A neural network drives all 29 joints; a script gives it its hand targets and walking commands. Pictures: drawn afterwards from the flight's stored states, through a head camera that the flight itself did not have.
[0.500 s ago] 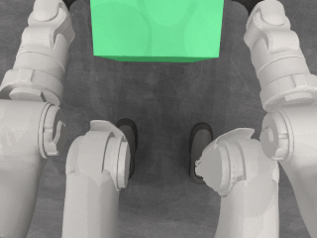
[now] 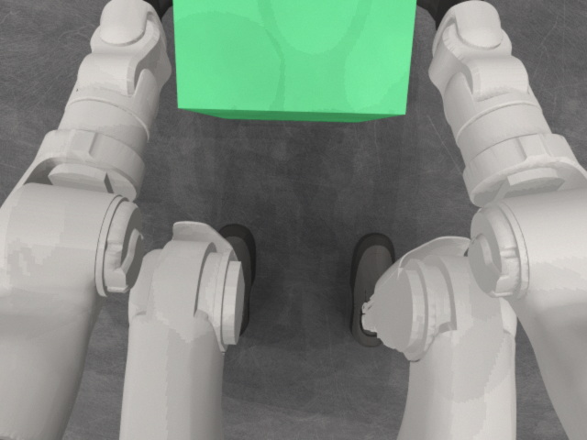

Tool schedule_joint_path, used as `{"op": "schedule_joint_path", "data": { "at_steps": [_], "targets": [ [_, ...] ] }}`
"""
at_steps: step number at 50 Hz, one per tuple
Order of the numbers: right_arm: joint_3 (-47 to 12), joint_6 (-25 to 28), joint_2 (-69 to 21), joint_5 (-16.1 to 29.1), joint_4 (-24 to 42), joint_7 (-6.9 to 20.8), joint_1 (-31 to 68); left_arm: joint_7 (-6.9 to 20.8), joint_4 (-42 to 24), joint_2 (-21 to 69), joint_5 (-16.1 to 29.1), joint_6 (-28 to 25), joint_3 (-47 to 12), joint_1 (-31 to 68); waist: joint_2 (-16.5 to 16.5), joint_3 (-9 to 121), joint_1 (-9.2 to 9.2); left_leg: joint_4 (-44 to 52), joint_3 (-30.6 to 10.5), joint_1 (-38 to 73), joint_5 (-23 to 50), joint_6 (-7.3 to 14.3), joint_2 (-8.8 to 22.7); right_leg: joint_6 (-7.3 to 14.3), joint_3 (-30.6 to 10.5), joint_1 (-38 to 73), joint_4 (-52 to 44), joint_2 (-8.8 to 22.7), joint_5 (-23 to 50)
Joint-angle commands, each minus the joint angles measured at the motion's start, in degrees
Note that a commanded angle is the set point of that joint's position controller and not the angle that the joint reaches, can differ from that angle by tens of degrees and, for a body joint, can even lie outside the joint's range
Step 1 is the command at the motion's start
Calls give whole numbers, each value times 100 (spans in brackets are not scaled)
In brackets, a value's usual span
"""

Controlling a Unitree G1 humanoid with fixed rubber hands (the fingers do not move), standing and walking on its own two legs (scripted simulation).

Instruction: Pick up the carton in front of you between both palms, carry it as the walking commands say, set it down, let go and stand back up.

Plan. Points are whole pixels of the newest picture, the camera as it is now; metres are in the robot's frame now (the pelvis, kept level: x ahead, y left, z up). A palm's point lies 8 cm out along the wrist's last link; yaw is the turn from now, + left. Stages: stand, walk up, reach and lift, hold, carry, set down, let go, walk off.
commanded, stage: reach and lift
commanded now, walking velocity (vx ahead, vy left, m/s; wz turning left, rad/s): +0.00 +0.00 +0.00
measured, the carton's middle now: (293, 30) +0.54 +0.04 -0.25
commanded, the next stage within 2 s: none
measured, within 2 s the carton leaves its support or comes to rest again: leaves its support in 0.36 s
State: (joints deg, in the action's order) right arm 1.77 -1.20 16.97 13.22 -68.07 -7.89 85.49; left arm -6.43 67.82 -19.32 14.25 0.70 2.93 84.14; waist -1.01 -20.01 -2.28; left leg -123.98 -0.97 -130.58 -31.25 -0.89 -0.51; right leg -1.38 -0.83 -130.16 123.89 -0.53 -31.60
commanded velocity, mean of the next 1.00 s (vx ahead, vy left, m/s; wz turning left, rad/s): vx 0.00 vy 0.00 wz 0.00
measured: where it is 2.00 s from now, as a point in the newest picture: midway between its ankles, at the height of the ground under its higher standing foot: (301, 304)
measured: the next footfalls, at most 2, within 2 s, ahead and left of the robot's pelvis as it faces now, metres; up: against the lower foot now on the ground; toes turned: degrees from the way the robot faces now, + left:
none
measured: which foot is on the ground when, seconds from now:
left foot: down 0.00-1.00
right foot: down 0.00-1.00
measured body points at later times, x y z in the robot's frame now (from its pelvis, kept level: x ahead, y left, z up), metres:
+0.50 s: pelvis +0.00 +0.00 +0.00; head +0.33 +0.02 +0.30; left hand +0.55 +0.18 -0.12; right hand +0.56 -0.12 -0.12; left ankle +0.12 +0.12 -0.34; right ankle +0.12 -0.13 -0.34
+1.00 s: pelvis +0.01 -0.01 +0.12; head +0.26 +0.01 +0.50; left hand +0.49 +0.19 +0.06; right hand +0.52 -0.11 +0.06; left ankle +0.12 +0.12 -0.34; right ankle +0.12 -0.13 -0.34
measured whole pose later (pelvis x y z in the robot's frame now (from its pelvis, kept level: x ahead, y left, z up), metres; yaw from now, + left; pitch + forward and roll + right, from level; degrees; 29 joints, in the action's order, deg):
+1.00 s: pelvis +0.01 -0.01 +0.12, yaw +2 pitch +43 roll +0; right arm 27.0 -21.4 -2.0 -12.6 -38.8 -3.9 58.7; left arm -0.4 37.5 -1.0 -12.3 22.5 27.0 57.2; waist -1.5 10.2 -1.7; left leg -99.2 -3.3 -114.8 -27.1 -2.3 -2.8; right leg -1.8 -2.3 -113.7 100.1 -4.2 -29.0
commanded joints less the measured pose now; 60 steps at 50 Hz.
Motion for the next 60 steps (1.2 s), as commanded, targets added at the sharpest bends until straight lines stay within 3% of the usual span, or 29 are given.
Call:
{"op": "schedule_joint_path", "data": {
  "at_steps": [1,4,7,10,13,18,20,22,25,33,37,40,45,50,60],
  "targets": [
    [-54,117,-138,-106,498,-9,1701,89,-607,165,-54,-100,-145,1764,60,6598,-46,1001,225,3279,1544,-147,-211,-40,220,3453,-808,-340,1407],
    [-417,74,-1939,-156,519,334,2359,455,-685,2013,-35,-31,-578,2497,37,6419,-9,995,230,3277,1456,-77,-326,25,266,3332,-793,-475,1342],
    [-514,-175,-4131,-477,715,967,3029,1077,-817,4182,-316,229,-742,3233,68,6042,-8,872,271,3108,1200,-60,-469,61,340,3120,-647,-618,1121],
    [-333,-421,-4971,-683,959,1386,2991,1497,-1075,5063,-482,498,-668,3161,60,5930,-8,811,378,2963,1223,-13,-540,109,465,2872,-562,-693,1080],
    [-405,-581,-5504,-628,1390,1544,3046,1719,-1578,5656,-339,655,-792,3310,-29,6531,0,707,430,3062,1526,14,-556,178,512,3075,-485,-704,1392],
    [-1176,-785,-6471,-69,2651,1506,3246,1689,-3116,6268,146,862,-1426,3635,-67,9520,-116,660,577,4437,2600,-49,-640,143,652,4310,-412,-751,2355],
    [-1224,-933,-6837,-48,2971,1503,3148,1624,-3426,6631,62,1029,-1468,3408,34,10348,-167,748,573,5075,3087,-66,-689,75,725,4263,-493,-821,2602],
    [-1180,-1118,-7097,-319,3125,1565,2868,1655,-3359,6950,-206,1235,-1407,3011,73,10308,-124,865,564,5069,3148,-63,-730,29,722,3868,-706,-865,2494],
    [-1127,-1355,-7355,-586,3176,1653,2408,1689,-3351,7204,-598,1499,-1228,2377,50,9868,-209,1220,613,4648,2718,-60,-754,-9,642,3547,-1082,-898,2103],
    [81,-1723,-7233,-1738,2210,1702,1731,1890,-2391,7373,-1642,1901,-265,1862,96,7605,21,2321,556,3440,688,4,-811,140,556,3068,-2262,-954,474],
    [157,-1761,-7374,-1823,2156,1695,1805,1888,-2234,7292,-1914,1916,40,1743,-41,7779,-145,2668,542,3962,658,56,-817,102,521,3192,-2662,-994,310],
    [115,-1835,-7554,-1853,2178,1723,1727,1917,-2282,7339,-2018,1968,122,1648,-150,8145,-214,2917,585,4187,581,59,-824,55,478,3621,-2960,-1009,227],
    [-51,-1923,-7809,-1886,2369,1749,1253,2025,-2586,7761,-1869,2097,-265,1396,6,8697,-17,3244,582,4731,1025,-24,-862,44,488,4290,-3310,-1020,727],
    [-591,-1975,-8089,-1636,2782,1811,849,2023,-2977,8045,-1631,2162,-806,957,125,9038,13,3569,493,5479,1565,-79,-878,34,439,4831,-3623,-1029,1217],
    [-1181,-1966,-8384,-1404,3073,1850,-150,1901,-3173,8281,-1607,2108,-1220,-132,48,8340,-55,4470,292,6503,1653,-29,-896,-19,262,5722,-4505,-1026,1301]
  ]
}}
